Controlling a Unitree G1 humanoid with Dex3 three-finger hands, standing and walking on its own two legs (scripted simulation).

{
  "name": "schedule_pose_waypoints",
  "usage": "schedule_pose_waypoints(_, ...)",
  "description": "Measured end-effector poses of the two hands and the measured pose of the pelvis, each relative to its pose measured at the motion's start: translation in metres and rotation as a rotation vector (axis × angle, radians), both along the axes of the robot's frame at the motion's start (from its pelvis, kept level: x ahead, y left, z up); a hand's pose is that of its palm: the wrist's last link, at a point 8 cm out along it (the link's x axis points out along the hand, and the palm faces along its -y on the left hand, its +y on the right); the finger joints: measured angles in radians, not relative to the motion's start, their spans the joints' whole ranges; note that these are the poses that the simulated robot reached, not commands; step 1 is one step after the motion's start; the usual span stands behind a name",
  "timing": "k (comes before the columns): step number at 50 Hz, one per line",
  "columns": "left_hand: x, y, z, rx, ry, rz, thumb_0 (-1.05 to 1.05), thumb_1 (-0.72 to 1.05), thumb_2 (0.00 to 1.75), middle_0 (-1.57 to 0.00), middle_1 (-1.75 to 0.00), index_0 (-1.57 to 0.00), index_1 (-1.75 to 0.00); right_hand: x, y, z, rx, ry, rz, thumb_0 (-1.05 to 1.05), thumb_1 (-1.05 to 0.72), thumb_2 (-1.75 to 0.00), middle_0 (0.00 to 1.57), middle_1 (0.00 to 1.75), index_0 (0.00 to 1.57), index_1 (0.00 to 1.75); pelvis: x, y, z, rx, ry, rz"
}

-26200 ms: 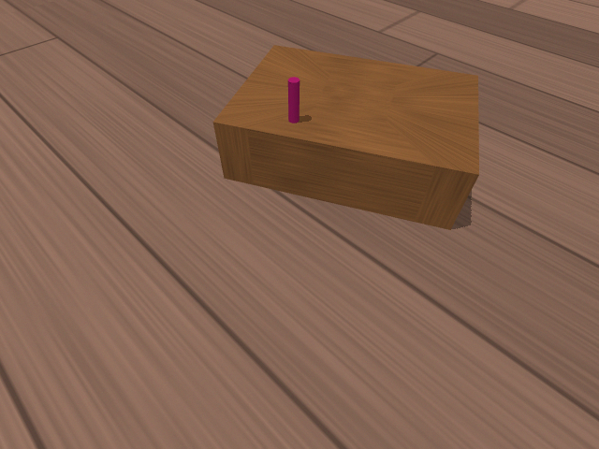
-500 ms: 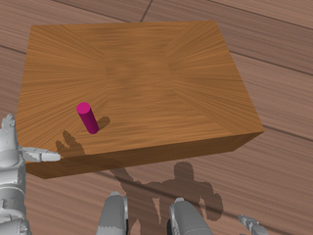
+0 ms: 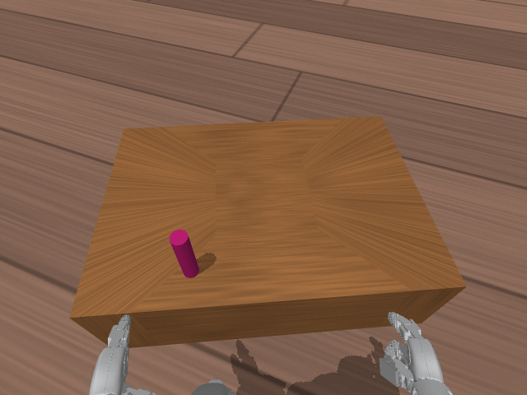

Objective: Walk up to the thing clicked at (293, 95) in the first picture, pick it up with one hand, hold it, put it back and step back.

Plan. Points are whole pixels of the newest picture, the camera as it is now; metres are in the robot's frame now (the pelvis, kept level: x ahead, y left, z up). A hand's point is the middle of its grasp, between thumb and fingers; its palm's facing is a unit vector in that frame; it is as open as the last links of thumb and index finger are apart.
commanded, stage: home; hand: left
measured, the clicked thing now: (185, 255) +0.50 +0.22 -0.30
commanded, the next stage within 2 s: stand in 1.96 s
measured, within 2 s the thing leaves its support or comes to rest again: neither
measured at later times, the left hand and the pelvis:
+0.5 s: hand (160, 368) +0.17 +0.16 -0.06, palm faces +0.11 -0.96 -0.28, open 17.5 cm; pelvis +0.01 -0.02 +0.00, yaw +0 degrees
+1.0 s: hand (154, 373) +0.17 +0.17 -0.06, palm faces +0.11 -0.95 -0.28, open 17.5 cm; pelvis +0.00 -0.01 -0.01, yaw +0 degrees
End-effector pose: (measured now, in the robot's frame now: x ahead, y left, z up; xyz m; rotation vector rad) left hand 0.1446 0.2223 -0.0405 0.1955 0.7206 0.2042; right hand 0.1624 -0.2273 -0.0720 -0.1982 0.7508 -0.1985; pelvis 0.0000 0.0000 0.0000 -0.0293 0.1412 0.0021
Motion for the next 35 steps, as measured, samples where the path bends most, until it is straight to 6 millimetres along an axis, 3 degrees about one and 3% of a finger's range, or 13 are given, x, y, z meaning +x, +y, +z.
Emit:
schedule_pose_waypoints(5,-0.011,-0.002,0.004,0.010,-0.001,0.022,-0.01,-0.54,0.05,-0.05,-0.06,-0.06,-0.06,0.006,-0.008,0.006,-0.031,-0.038,0.021,0.01,-0.89,-0.90,0.21,0.30,0.21,0.31,-0.003,-0.008,-0.001,0.004,-0.014,0.013)
schedule_pose_waypoints(19,0.005,-0.014,0.006,0.019,-0.003,-0.007,-0.01,-0.55,0.05,-0.05,-0.05,-0.06,-0.05,-0.011,-0.028,-0.001,-0.048,-0.024,-0.027,0.01,-0.90,-0.90,0.21,0.30,0.21,0.31,0.003,-0.015,-0.003,0.009,-0.005,0.005)
schedule_pose_waypoints(35,0.013,-0.009,0.006,0.027,0.000,-0.013,-0.01,-0.55,0.05,-0.05,-0.06,-0.06,-0.06,-0.008,-0.025,-0.002,-0.051,-0.046,-0.031,0.01,-0.90,-0.91,0.21,0.30,0.21,0.31,0.008,-0.012,-0.005,0.004,-0.006,0.003)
